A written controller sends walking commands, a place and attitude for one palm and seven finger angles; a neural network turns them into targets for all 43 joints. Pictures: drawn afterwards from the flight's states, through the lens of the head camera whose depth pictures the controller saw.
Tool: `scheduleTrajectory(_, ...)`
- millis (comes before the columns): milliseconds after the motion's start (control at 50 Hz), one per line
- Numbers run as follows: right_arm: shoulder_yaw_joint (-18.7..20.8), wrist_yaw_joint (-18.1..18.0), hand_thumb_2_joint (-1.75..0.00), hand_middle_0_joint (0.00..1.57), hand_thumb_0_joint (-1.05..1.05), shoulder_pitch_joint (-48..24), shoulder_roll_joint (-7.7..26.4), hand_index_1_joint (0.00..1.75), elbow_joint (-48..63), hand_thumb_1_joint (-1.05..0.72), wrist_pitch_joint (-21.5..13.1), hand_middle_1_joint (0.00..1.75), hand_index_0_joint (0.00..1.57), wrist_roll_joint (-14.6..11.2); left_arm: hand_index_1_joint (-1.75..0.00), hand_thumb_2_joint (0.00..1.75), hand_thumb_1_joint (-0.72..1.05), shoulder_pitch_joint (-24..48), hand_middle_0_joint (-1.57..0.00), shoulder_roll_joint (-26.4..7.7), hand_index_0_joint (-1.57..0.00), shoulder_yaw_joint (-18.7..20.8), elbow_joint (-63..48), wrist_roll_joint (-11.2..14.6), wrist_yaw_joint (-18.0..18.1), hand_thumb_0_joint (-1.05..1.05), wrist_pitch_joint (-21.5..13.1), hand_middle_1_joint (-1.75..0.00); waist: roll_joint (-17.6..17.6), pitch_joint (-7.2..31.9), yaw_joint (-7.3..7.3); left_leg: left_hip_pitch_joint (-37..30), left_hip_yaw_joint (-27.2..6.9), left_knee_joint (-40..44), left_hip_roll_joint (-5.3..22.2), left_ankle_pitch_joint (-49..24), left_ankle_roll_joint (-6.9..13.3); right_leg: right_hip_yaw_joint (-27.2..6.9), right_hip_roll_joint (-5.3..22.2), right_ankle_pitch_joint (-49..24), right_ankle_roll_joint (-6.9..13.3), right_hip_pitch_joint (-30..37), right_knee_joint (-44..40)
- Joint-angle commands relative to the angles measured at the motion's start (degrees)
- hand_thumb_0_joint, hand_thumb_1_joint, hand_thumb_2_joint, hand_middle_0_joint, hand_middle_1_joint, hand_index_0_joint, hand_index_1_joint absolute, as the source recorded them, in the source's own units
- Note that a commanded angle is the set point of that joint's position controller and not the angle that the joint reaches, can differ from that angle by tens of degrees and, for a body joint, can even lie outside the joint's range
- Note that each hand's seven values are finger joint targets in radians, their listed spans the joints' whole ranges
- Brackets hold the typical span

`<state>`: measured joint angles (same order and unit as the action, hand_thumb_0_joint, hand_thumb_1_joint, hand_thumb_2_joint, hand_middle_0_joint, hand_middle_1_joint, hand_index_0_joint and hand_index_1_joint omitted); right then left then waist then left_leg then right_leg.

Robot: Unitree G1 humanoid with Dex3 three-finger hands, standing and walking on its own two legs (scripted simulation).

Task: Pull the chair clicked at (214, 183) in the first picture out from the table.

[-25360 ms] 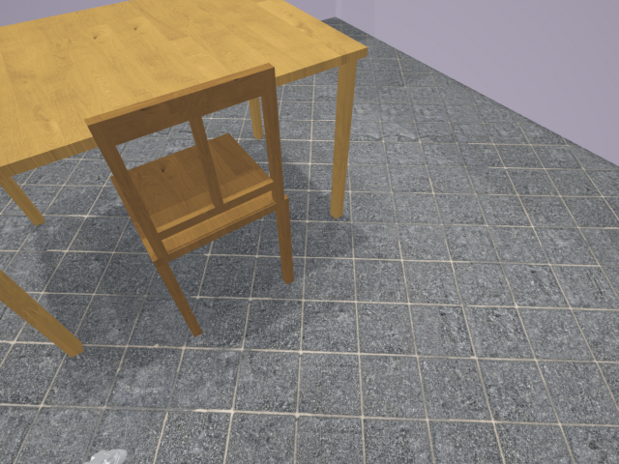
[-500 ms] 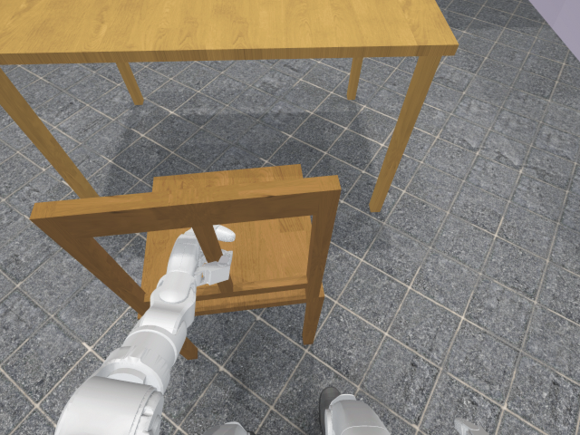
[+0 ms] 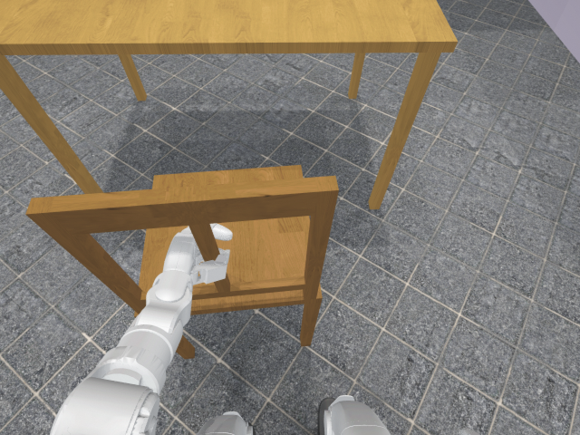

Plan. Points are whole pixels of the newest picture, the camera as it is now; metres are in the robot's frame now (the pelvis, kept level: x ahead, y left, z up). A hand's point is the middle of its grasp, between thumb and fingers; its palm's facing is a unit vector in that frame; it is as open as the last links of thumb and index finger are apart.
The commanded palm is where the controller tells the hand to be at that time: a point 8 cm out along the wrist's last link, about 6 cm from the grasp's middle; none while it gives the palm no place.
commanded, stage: step backward, pulling the chair out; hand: left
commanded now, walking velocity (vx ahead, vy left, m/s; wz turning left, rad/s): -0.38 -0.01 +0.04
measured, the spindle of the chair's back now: (213, 259) +0.39 +0.14 -0.08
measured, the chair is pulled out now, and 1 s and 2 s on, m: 0.39 0.48 0.67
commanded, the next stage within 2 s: stop walking, hand still on the chair in 1.80 s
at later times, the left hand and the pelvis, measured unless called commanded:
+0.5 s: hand (216, 275) +0.35 +0.12 -0.05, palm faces -0.04 -0.98 -0.19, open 5.6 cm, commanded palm +0.34 +0.17 -0.05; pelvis -0.03 -0.01 +0.01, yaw -1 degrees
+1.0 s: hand (214, 317) +0.28 +0.11 -0.05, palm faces -0.01 -0.98 -0.19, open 5.7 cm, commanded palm +0.27 +0.17 -0.05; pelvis -0.09 -0.02 +0.00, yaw -2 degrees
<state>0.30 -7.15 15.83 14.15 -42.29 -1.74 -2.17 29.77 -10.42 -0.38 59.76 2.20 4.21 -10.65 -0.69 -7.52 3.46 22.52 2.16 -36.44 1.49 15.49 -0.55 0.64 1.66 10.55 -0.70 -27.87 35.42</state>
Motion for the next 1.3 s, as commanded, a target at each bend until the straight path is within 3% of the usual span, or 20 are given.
scheduleTrajectory(0,2.4,-0.6,-0.9,0.2,0.0,0.5,7.6,0.3,4.5,-0.9,-1.8,0.3,0.2,0.4,-1.45,0.9,0.9,22.1,-0.5,-7.3,-0.5,0.6,-11.0,-1.5,0.1,0.0,-4.1,-1.45,4.6,21.4,-1.11,-0.8,-6.7,6.8,10.0,-12.7,2.4,-4.3,4.8,-11.2,1.0,16.7,-1.3)
scheduleTrajectory(100,2.5,-0.7,-0.9,0.2,0.0,1.9,6.5,0.3,2.5,-0.9,-2.2,0.3,0.2,-0.2,-1.45,0.9,0.9,19.7,-0.5,-11.5,-0.5,2.8,-9.0,-1.0,0.8,0.0,-4.3,-1.45,-8.0,27.2,-1.03,-6.9,-1.8,-7.3,-0.1,9.3,-1.0,-13.5,14.8,-8.4,4.6,12.7,-16.6)
scheduleTrajectory(160,1.4,-0.7,-0.9,0.2,0.0,1.5,6.6,0.3,2.0,-0.9,-2.3,0.3,0.2,-0.1,-1.45,0.9,0.9,19.4,-0.5,-10.1,-0.5,2.6,-7.7,-1.1,0.5,0.0,-3.0,-1.45,-8.5,26.6,-0.72,-6.2,-4.7,-5.7,0.1,10.0,-0.9,-9.8,14.8,-14.4,5.8,14.8,-14.6)
scheduleTrajectory(200,1.1,-1.1,-0.9,0.2,0.0,1.7,7.2,0.3,1.8,-0.9,-2.3,0.3,0.2,0.0,-1.45,0.9,0.9,19.7,-0.5,-9.5,-0.5,2.6,-8.1,-1.0,0.4,0.0,-2.7,-1.45,-6.5,26.6,-0.22,-8.3,-4.4,5.0,1.8,0.4,-0.3,-5.4,10.9,-17.5,2.7,16.4,-10.6)
scheduleTrajectory(280,1.6,-0.5,-0.9,0.2,0.0,-1.8,7.4,0.3,5.3,-0.9,-0.9,0.3,0.2,1.1,-1.45,0.9,0.9,23.4,-0.5,-5.5,-0.5,-0.1,-13.1,-0.8,-0.1,0.0,-3.3,-1.45,13.4,23.1,-1.56,-3.4,-12.9,15.3,14.9,-18.5,5.9,-0.6,1.3,2.9,-0.3,14.6,5.9)
scheduleTrajectory(380,2.7,0.4,-0.9,0.2,0.0,1.4,7.6,0.3,3.7,-0.9,-1.2,0.3,0.2,1.4,-1.45,0.9,0.9,23.3,-0.5,-6.9,-0.5,1.1,-12.8,-2.0,-0.1,0.0,-4.2,-1.45,6.6,27.5,-0.19,-16.0,-9.0,3.8,12.5,-41.5,3.0,-2.4,3.3,-22.0,1.0,15.7,-3.6)
scheduleTrajectory(460,2.7,-0.4,-0.9,0.2,0.0,0.6,7.3,0.3,3.9,-0.9,-0.5,0.3,0.2,0.3,-1.45,0.9,0.9,20.3,-0.5,-10.3,-0.5,2.5,-11.6,-0.9,0.0,0.0,-3.6,-1.45,2.4,30.6,0.02,-9.8,-4.3,1.1,7.1,-18.7,-0.7,-7.1,9.4,-33.3,2.9,21.7,-5.5)
scheduleTrajectory(560,1.6,-0.8,-0.9,0.2,0.0,-0.6,6.7,0.3,4.3,-0.9,-0.4,0.3,0.2,-0.2,-1.45,0.9,0.9,16.9,-0.5,-11.6,-0.5,3.5,-9.8,-0.3,0.2,0.0,-2.2,-1.45,-5.8,27.2,-1.0,-7.0,-4.2,-4.0,1.0,9.7,-1.0,-9.3,14.1,-11.9,5.1,15.0,-14.9)
scheduleTrajectory(600,0.9,-1.0,-0.9,0.2,0.0,-0.6,6.8,0.3,4.1,-0.9,-0.7,0.3,0.2,0.0,-1.45,0.9,0.9,17.6,-0.5,-10.3,-0.5,3.0,-10.3,-0.4,0.2,0.0,-2.1,-1.45,-5.6,25.9,-0.23,-9.2,-4.7,3.2,2.5,3.8,-0.1,-4.9,10.7,-7.0,2.9,12.7,-13.4)
scheduleTrajectory(640,1.4,-1.0,-0.9,0.2,0.0,-2.1,8.7,0.3,5.2,-0.9,-0.6,0.3,0.2,0.4,-1.45,0.9,0.9,18.1,-0.5,-8.8,-0.5,1.8,-11.9,-0.1,0.3,0.0,-2.5,-1.45,8.1,23.2,-0.84,-5.0,-12.0,16.0,11.5,-7.0,3.9,-0.2,1.9,3.0,-0.6,13.4,-1.8)
scheduleTrajectory(680,1.4,-0.3,-0.9,0.2,0.0,-3.6,7.6,0.3,6.9,-0.9,-0.4,0.3,0.2,0.9,-1.45,0.9,0.9,21.1,-0.5,-6.5,-0.5,0.6,-14.0,0.0,-0.1,0.0,-3.0,-1.45,14.3,21.0,-1.85,1.1,-17.4,19.7,17.6,-3.2,7.9,-0.3,-0.3,11.4,0.3,14.7,7.7)
scheduleTrajectory(780,2.5,0.4,-0.9,0.2,0.0,1.1,8.1,0.3,2.9,-0.9,-2.2,0.3,0.2,1.5,-1.45,0.9,0.9,22.7,-0.5,-7.6,-0.5,1.6,-11.2,-1.4,-0.4,0.0,-4.3,-1.45,9.0,25.4,-0.64,-16.4,-12.2,5.7,14.9,-36.4,6.2,-1.6,0.7,-4.8,0.4,13.2,-5.3)
scheduleTrajectory(860,3.3,0.1,-0.9,0.2,0.0,0.4,8.3,0.3,2.4,-0.9,-2.4,0.3,0.2,0.7,-1.45,0.9,0.9,20.5,-0.5,-11.3,-0.5,3.8,-9.6,-1.3,-0.4,0.0,-4.4,-1.45,5.5,27.1,-0.66,-12.0,-7.4,4.6,11.2,-25.4,2.8,-3.4,2.7,-14.6,0.5,17.6,-6.9)
scheduleTrajectory(920,2.7,-0.6,-0.9,0.2,0.0,-0.6,7.1,0.3,2.6,-0.9,-2.9,0.3,0.2,-0.3,-1.45,0.9,0.9,18.5,-0.5,-14.9,-0.5,4.8,-8.7,-0.2,0.2,0.0,-4.0,-1.45,-1.9,27.0,-0.62,-8.5,-2.5,-3.3,3.4,-1.8,-0.7,-12.3,12.7,-14.4,4.0,15.3,-13.6)
scheduleTrajectory(1000,1.0,-0.7,-0.9,0.2,0.0,-2.6,6.3,0.3,2.6,-0.9,-2.9,0.3,0.2,0.1,-1.45,0.9,0.9,17.6,-0.5,-13.4,-0.5,5.2,-7.7,-0.6,0.3,0.0,-2.2,-1.45,-6.2,24.8,-2.01,-1.8,-7.4,-13.2,0.0,11.8,-1.3,-11.4,17.0,-15.0,8.0,16.8,-14.5)
scheduleTrajectory(1060,0.4,-1.3,-0.9,0.2,0.0,-0.6,7.4,0.3,1.4,-0.9,-3.1,0.3,0.2,0.3,-1.45,0.9,0.9,17.3,-0.5,-11.6,-0.5,4.3,-7.8,-0.1,0.3,0.0,-1.3,-1.45,-6.1,24.0,-1.05,-7.5,-6.1,5.9,1.8,1.1,-0.5,-4.8,11.4,-18.9,3.7,17.9,-9.0)
scheduleTrajectory(1100,1.8,-1.3,-0.9,0.2,0.0,-0.8,9.7,0.3,2.5,-0.9,-2.8,0.3,0.2,0.5,-1.45,0.9,0.9,19.2,-0.5,-9.7,-0.5,3.0,-9.7,0.0,0.3,0.0,-1.6,-1.45,2.5,24.0,-1.5,-9.4,-12.9,12.4,10.3,-22.9,3.4,-1.7,3.1,-12.1,-0.5,16.0,-2.8)
scheduleTrajectory(1160,1.3,0.0,-0.9,0.2,0.0,-2.4,7.6,0.3,4.0,-0.9,-1.8,0.3,0.2,1.9,-1.45,0.9,0.9,24.7,-0.5,-6.6,-0.5,0.8,-13.8,-0.4,-0.4,0.0,-2.3,-1.45,18.5,22.9,-1.7,-8.1,-17.0,14.9,16.6,-27.4,7.9,-1.1,1.0,11.1,0.1,12.1,7.0)
scheduleTrajectory(1220,2.3,0.8,-0.9,0.2,0.0,1.3,8.4,0.3,2.3,-0.9,-2.6,0.3,0.2,1.5,-1.45,0.9,0.9,21.2,-0.5,-8.3,-0.5,2.9,-10.4,-0.6,-0.3,0.0,-2.6,-1.45,6.0,26.8,-1.25,-20.3,-15.2,4.8,15.4,-47.4,6.9,-1.7,0.5,-3.8,0.4,12.6,-3.2)
scheduleTrajectory(1280,2.5,1.0,-0.9,0.2,0.0,-0.1,8.4,0.3,3.0,-0.9,-2.5,0.3,0.2,1.3,-1.45,0.9,0.9,22.7,-0.5,-8.5,-0.5,1.9,-10.8,-1.6,-0.7,0.0,-3.1,-1.45,10.0,24.8,-0.8,-11.6,-10.1,5.9,11.7,-31.9,2.9,-2.5,2.8,-13.7,1.0,17.3,-5.4)
